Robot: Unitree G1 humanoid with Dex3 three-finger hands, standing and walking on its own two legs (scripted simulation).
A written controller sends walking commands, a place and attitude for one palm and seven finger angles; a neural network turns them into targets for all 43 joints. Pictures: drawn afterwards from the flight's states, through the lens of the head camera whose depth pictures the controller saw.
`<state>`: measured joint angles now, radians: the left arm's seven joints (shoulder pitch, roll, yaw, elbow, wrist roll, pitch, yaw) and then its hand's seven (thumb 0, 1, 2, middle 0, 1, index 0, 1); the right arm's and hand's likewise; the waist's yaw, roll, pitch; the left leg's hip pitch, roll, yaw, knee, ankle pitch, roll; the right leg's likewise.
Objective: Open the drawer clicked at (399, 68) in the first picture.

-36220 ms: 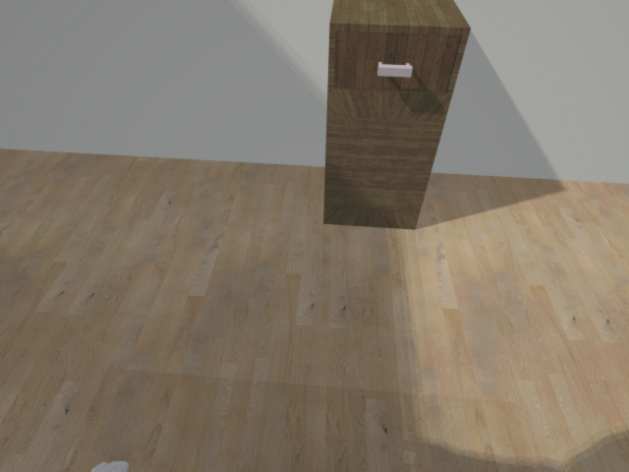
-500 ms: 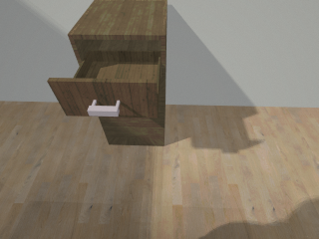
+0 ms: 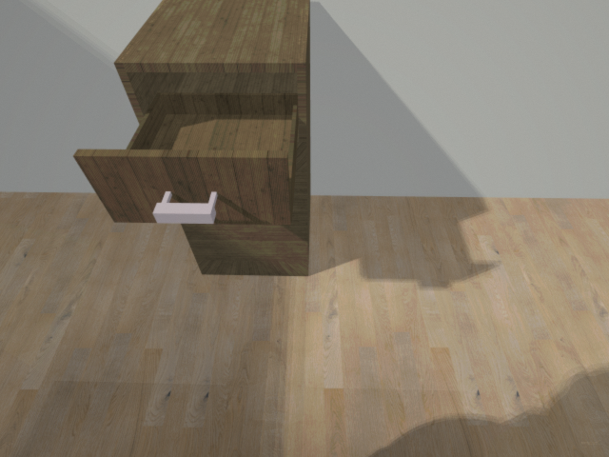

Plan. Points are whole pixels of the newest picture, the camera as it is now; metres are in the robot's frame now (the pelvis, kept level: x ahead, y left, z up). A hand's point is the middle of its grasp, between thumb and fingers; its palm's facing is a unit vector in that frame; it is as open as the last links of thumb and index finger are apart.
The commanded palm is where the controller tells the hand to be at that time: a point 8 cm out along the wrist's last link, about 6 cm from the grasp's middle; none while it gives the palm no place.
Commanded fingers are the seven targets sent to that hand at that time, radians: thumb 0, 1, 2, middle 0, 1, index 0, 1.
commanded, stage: look to check the result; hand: left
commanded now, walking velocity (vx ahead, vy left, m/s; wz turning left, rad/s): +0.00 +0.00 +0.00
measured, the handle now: (188, 204) +0.54 +0.25 -0.03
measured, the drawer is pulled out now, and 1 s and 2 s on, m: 0.29 0.29 0.29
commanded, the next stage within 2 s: stand and wait in 0.20 s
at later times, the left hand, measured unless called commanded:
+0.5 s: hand out of the picture +0.04 +0.19 -0.17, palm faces +0.02 -0.97 -0.25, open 7.4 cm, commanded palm none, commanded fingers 0.00 0.90 0.90 -0.20 -0.30 -0.20 -0.30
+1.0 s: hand out of the picture +0.06 +0.20 -0.16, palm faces +0.02 -0.96 -0.27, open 7.4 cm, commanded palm none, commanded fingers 0.00 0.90 0.90 -0.20 -0.30 -0.20 -0.30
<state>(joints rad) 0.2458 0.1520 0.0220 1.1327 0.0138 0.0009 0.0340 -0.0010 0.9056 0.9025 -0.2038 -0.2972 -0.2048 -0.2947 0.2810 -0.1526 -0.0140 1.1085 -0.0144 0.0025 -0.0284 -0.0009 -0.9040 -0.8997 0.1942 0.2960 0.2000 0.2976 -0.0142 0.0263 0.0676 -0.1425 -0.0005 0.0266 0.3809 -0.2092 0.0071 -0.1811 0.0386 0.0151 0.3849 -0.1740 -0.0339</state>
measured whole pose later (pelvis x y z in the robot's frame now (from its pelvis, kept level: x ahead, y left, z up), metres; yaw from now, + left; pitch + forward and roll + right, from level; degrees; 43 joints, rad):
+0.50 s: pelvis +0.01 -0.01 +0.00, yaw +0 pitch -2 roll +0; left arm 0.20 0.19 0.03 1.13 0.01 0.00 0.03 0.00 0.90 0.90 -0.20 -0.30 -0.21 -0.29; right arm 0.24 -0.20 -0.02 1.11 -0.02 0.00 -0.02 0.00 -0.90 -0.90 0.19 0.30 0.20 0.30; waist -0.02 0.03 0.07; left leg -0.12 0.01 0.02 0.36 -0.21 -0.01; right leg -0.15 0.05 0.01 0.35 -0.17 -0.05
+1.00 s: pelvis +0.02 -0.01 +0.00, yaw +0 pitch -1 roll +0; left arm 0.17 0.22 0.03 1.13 0.01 -0.01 0.02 0.00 0.90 0.90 -0.21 -0.30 -0.21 -0.29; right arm 0.20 -0.23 -0.02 1.11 -0.02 0.00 -0.02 0.00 -0.90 -0.90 0.20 0.30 0.20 0.30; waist -0.01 0.02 0.07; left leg -0.10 0.01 0.02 0.33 -0.21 -0.01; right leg -0.13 0.05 0.01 0.33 -0.17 -0.05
